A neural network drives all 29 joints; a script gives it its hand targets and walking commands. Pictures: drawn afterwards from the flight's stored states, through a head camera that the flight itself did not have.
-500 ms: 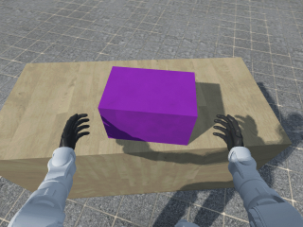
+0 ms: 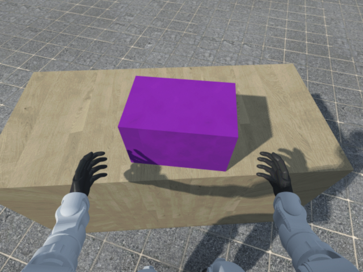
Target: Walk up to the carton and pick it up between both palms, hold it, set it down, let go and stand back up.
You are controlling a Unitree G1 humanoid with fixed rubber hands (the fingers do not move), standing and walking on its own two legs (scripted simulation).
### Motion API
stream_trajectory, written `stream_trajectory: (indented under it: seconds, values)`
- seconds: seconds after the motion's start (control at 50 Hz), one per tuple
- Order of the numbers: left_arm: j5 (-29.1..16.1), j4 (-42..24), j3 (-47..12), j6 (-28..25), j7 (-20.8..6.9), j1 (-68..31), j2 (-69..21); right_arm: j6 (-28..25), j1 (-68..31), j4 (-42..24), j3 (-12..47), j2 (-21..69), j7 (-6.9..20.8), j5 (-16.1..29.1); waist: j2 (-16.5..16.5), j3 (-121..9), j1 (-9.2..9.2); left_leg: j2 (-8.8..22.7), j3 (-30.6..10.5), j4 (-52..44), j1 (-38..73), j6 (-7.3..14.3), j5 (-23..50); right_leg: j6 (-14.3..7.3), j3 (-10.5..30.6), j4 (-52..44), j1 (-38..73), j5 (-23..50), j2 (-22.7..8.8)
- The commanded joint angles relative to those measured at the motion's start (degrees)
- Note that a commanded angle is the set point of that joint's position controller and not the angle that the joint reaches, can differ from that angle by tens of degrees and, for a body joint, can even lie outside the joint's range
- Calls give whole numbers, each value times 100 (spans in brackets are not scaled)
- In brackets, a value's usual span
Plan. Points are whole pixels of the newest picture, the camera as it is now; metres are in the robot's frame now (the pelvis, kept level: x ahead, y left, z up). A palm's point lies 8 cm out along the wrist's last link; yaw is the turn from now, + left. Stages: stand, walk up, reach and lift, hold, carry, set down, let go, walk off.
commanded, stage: set down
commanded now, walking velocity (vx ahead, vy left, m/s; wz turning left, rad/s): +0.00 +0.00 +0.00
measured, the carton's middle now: (181, 124) +0.52 +0.00 -0.06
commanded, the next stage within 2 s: let go in 0.56 s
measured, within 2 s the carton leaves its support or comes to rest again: neither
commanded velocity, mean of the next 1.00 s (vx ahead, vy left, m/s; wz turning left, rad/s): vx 0.00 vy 0.00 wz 0.00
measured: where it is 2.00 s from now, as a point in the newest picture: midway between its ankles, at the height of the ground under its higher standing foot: outside the picture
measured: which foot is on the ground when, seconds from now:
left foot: down 0.00-1.00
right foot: down 0.00-1.00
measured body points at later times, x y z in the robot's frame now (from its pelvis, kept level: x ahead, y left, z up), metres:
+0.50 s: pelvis +0.02 +0.00 +0.02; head +0.05 +0.01 +0.47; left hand +0.29 +0.25 -0.04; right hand +0.27 -0.23 -0.04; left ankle +0.02 +0.13 -0.71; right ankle +0.05 -0.10 -0.71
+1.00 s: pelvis +0.04 +0.02 +0.03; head +0.04 +0.02 +0.48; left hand +0.26 +0.24 -0.04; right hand +0.24 -0.22 -0.04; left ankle +0.02 +0.13 -0.71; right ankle +0.05 -0.10 -0.71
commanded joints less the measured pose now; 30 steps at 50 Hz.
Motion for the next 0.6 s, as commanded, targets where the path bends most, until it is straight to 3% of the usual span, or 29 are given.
stream_trajectory:
  seconds: [0.0,0.02,0.04,0.06,0.14,0.16,0.18,0.24,0.26,0.3,0.32,0.34,0.38,0.44,0.46,0.5,0.52,0.58]
  values:
    - [-24,-760,298,60,74,-1533,978,-117,-1442,-861,-145,-831,13,-57,70,-1959,62,-351,126,-990,209,67,763,78,559,-615,2436,639,268]
    - [65,-920,266,119,121,-695,877,-80,-849,-882,-45,-846,34,-102,93,-1864,61,-357,143,-1015,305,46,1003,75,646,-671,2633,747,249]
    - [-26,-1199,183,142,132,-1377,1033,-92,-1289,-1125,-177,-817,22,-106,81,-2268,-22,-384,215,-953,302,46,1170,82,607,-650,2735,987,268]
    - [-112,-1368,337,119,163,-2135,1262,-23,-1886,-1442,-359,-900,18,-214,216,-2314,-49,-427,288,-951,88,68,865,120,647,-592,2607,757,177]
    - [137,-1100,344,425,160,-1073,981,285,-1017,-1184,-136,-679,26,-243,95,-1870,67,-352,207,-1179,222,124,737,125,727,-774,2945,640,87]
    - [131,-1152,322,454,158,-1168,1016,346,-1047,-1215,-190,-695,30,-268,90,-1876,-38,-367,227,-1167,288,127,806,115,654,-737,2849,725,114]
    - [270,-979,352,556,112,-681,824,416,-495,-953,-55,-574,16,-333,-10,-1792,-28,-360,256,-1103,414,110,1109,137,685,-767,2927,1012,103]
    - [484,-1046,525,876,-30,-188,799,506,-208,-1141,-44,-536,-73,-383,-57,-1623,-30,-393,301,-1225,812,67,1562,149,636,-967,3257,1564,132]
    - [523,-1247,607,1017,-70,-24,798,593,6,-1187,-28,-575,-85,-378,-27,-1443,-56,-406,289,-1337,1000,59,1557,128,682,-1057,3293,1532,120]
    - [581,-1402,738,1083,-38,-342,984,580,-218,-1551,-319,-633,-82,-546,4,-1320,68,-380,324,-1524,1112,78,1384,126,569,-1153,3210,1313,155]
    - [430,-1774,687,1053,18,-1214,1135,594,-861,-1956,-338,-578,-51,-552,80,-1608,50,-379,350,-1519,985,139,1030,144,610,-1122,3080,936,101]
    - [445,-2017,624,1008,133,-625,980,580,-333,-2028,-386,-592,4,-656,98,-1561,94,-324,298,-1596,1086,95,1089,114,558,-1065,3196,1011,141]
    - [646,-1807,667,1072,167,-59,812,681,153,-1846,-369,-507,33,-778,42,-1244,111,-304,383,-1743,1122,100,1212,157,587,-1241,3392,1122,134]
    - [638,-1779,614,1313,97,-92,828,819,80,-1843,-446,-524,12,-820,118,-905,-45,-293,381,-1864,1238,70,1129,109,564,-1415,3482,1061,131]
    - [599,-1831,578,1337,102,-36,790,828,289,-1846,-417,-474,22,-821,36,-833,16,-276,406,-1897,1289,68,1042,125,586,-1441,3570,1013,105]
    - [601,-1903,566,1481,113,-198,811,965,111,-2023,-440,-499,-4,-885,-16,-806,-56,-284,430,-1943,1188,82,945,146,613,-1471,3654,965,95]
    - [669,-2011,610,1540,140,123,815,1019,373,-2045,-410,-562,15,-860,86,-772,67,-285,427,-1968,1320,62,1296,128,587,-1490,3650,1160,103]
    - [858,-1925,611,1725,51,652,690,1054,792,-1937,-340,-495,66,-869,-78,-833,43,-284,477,-2016,1707,48,1839,170,525,-1639,3843,1532,154]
